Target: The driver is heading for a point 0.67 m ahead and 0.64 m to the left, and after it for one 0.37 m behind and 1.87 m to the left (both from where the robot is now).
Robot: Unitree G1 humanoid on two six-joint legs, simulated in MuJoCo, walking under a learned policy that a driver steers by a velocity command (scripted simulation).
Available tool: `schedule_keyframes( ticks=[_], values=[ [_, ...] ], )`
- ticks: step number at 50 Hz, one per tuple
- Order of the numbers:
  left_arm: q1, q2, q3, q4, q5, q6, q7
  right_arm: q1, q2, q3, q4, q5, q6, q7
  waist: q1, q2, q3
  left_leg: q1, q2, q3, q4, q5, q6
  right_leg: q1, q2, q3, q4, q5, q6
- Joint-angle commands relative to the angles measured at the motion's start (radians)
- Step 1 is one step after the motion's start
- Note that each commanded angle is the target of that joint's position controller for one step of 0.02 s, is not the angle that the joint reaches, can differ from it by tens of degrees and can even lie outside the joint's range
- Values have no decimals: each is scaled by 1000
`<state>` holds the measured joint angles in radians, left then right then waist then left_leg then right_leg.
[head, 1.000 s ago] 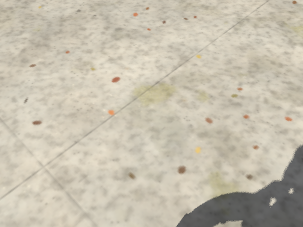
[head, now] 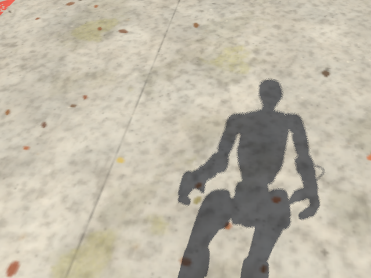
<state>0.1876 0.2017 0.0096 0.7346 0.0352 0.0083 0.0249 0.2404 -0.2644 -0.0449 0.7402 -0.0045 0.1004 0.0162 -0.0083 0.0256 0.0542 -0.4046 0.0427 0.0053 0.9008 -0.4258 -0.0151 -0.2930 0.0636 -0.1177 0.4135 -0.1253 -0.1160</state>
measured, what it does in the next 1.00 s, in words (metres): steps on the spot, turning left: left foot, then right foot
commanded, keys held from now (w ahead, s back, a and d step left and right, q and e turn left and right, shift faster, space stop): q+shift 1.00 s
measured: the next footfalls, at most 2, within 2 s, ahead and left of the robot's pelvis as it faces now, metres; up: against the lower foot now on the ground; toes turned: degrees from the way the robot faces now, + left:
left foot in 0.16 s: -0.01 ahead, +0.12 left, +0.00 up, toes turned +11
right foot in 0.58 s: +0.14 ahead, -0.03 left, +0.00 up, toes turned +39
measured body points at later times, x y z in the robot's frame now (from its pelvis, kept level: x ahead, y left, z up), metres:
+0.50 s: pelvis +0.01 +0.03 +0.00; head +0.05 +0.06 +0.45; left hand +0.05 +0.35 -0.10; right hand +0.24 -0.20 -0.09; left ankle -0.05 +0.11 -0.74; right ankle +0.10 -0.08 -0.70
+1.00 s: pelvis +0.02 +0.03 +0.00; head +0.05 +0.07 +0.44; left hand -0.13 +0.30 -0.11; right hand +0.35 +0.01 -0.10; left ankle -0.06 +0.10 -0.72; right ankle +0.11 -0.05 -0.74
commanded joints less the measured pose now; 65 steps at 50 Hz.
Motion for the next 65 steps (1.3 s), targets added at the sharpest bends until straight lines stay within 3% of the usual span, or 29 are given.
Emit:
schedule_keyframes(
  ticks=[1, 5, 7, 8, 9, 10, 12, 14, 22, 26, 28, 29, 30, 31, 32, 34, 37, 45, 49, 50, 51, 52, 53, 54, 56, 59, 61, 63, 65],
  values=[
    [13, 157, 53, -61, 1, -4, 9, -16, -82, -26, -79, 0, -8, 14, 22, -109, -108, 23, -8, 34, -45, -37, 4, 105, -327, 209, -145, 45, -129],
    [2, 185, 69, -62, 0, 0, 10, 18, -83, -32, -90, 10, -11, 31, 9, -134, -139, 125, -35, 84, -222, -40, 34, 126, -344, 136, -66, 103, -85],
    [-2, 201, 81, -59, -10, 4, 11, 75, -105, -40, -80, 4, -18, 37, -31, -84, -106, 244, -38, 41, -479, 110, 72, 27, -301, 47, 56, 9, 15],
    [20, 169, 79, -64, -8, 8, 7, 93, -181, -57, -83, -12, -28, 26, -26, 104, -55, 291, 123, -233, -642, 113, 118, -137, -212, -38, 263, -199, 100],
    [-52, 129, 65, -139, -11, 15, 16, 107, -333, -93, -107, -19, -34, 16, -37, 294, 34, 284, 347, -621, -650, 461, 256, -422, -12, -22, 418, -490, 172],
    [-129, 141, 59, -154, 8, 20, 13, 148, -311, -102, -98, -29, -31, -5, -76, 166, 26, 254, 327, -560, -631, 549, 324, -413, -35, 130, 618, -476, 167],
    [-62, 160, 65, -125, -20, 12, -2, 1, -245, -84, -125, -13, -25, -23, 21, 70, 12, 232, 183, -376, -597, 504, 256, -389, -56, 184, 655, -282, 162],
    [-38, 187, 71, -106, 2, 4, -10, -47, -210, -76, -147, 2, -28, -19, 24, 75, -56, 290, 117, -324, -546, 669, 227, -362, -44, 167, 670, -223, 169],
    [-131, 175, 42, -149, -16, 3, -14, 58, -254, -100, -141, -3, -32, -19, -55, 110, -109, 377, 83, -470, -449, 728, 223, -311, -4, 194, 415, -237, 166],
    [-95, 200, 41, -146, -28, -11, -5, 1, -268, -106, -160, -4, -36, -10, -32, 137, -116, 306, 53, -564, -424, 749, 186, -146, 26, 212, 256, -242, 141],
    [-29, 210, 44, -131, -27, -20, 8, -67, -258, -103, -178, 5, -41, -8, 20, 139, -104, 208, 5, -580, -404, 613, 125, 24, 21, 217, 53, -166, 129],
    [18, 234, 51, -121, -19, -28, 19, -87, -233, -95, -189, 13, -47, -9, 44, 89, -113, 113, -44, -537, -343, 452, 74, 165, -59, 267, -90, -85, 110],
    [9, 307, 62, -134, -11, -27, 31, 15, -129, -69, -186, 9, -52, -11, -15, -151, -169, 0, -161, -351, -127, -12, 18, 315, -337, 507, -158, -50, 36],
    [-20, 345, 65, -146, -12, -16, 24, 52, -185, -79, -190, -19, -46, -17, -25, -262, -161, -141, -260, -167, 29, -253, -3, 275, -482, 725, -155, 128, -82],
    [4, 285, 58, -142, -15, -8, 17, 35, -246, -95, -171, -39, -40, -13, -12, -181, -144, -153, -156, -142, 174, -200, -12, 261, -480, 632, -114, 252, -119],
    [-61, 200, 33, -155, -15, -1, 17, 21, -229, -95, -139, -20, -30, 11, -25, -136, -83, -136, -110, -116, 263, -66, -26, 184, -341, 376, -94, 292, -77],
    [-49, 204, 39, -149, -3, -4, 24, 10, -197, -79, -133, 1, -17, 40, -12, -187, -92, -145, -87, -44, 281, 14, -57, 208, -277, 206, -77, 364, -58],
    [6, 244, 74, -132, 2, -17, -5, -123, -134, -49, -194, 5, -3, 67, 29, -211, -95, -23, -13, 45, -46, 15, -32, 200, -366, 57, -65, 277, -52],
    [22, 268, 91, -128, -19, -12, -29, -129, -138, -54, -209, 5, -5, 60, 26, -218, -104, 90, -42, 112, -237, 34, 11, 176, -397, -6, 44, 254, 6],
    [14, 269, 93, -127, -32, -6, -32, -91, -134, -56, -200, -4, -10, 54, -6, -184, -111, 165, -55, 115, -344, 99, 27, 137, -390, -43, 124, 211, 42],
    [48, 258, 94, -115, -34, -1, -37, -8, -163, -67, -168, -20, -25, 38, -45, -70, -135, 299, -53, 34, -467, 196, 50, 42, -351, -86, 285, 92, 96],
    [84, 200, 80, -137, -23, 8, -42, 39, -291, -93, -162, -28, -41, 15, -35, 219, -108, 419, 182, -329, -578, 446, 108, -221, -238, -142, 565, -406, 162],
    [21, 173, 61, -203, 2, 29, -24, 58, -385, -119, -194, -8, -49, 13, -66, 288, -145, 397, 367, -578, -564, 709, 287, -390, -102, 17, 716, -576, 196],
    [-3, 205, 66, -176, 1, 40, -15, 92, -304, -100, -179, 4, -52, 10, -92, 145, -165, 440, 339, -437, -523, 849, 316, -385, -142, 89, 801, -509, 190],
    [13, 192, 58, -125, -28, 33, -14, -50, -175, -49, -175, -4, -51, -13, -19, 123, -105, 327, 214, -250, -551, 733, 252, -298, -161, 120, 741, -337, 169],
    [107, 193, 57, -36, -24, 50, -35, -126, -66, 7, -163, -8, -70, -31, 27, 99, -136, 274, 152, -90, -569, 805, 194, -104, -125, 98, 642, -242, 159],
    [101, 159, 45, -19, -40, 58, -48, -115, -75, 15, -140, -25, -85, -37, 12, 82, -98, 266, 158, -46, -590, 701, 172, -54, -95, 129, 504, -239, 152],
    [82, 182, 56, -23, -31, 61, -53, -86, -141, -4, -117, -24, -80, -44, -7, 109, -63, 297, 183, -55, -579, 632, 184, -89, -76, 115, 470, -260, 138],
    [73, 191, 62, -30, -24, 60, -54, -62, -155, -11, -107, -21, -70, -46, -19, 99, -50, 313, 222, -69, -568, 596, 209, -123, -81, 98, 476, -296, 130]
  ],
)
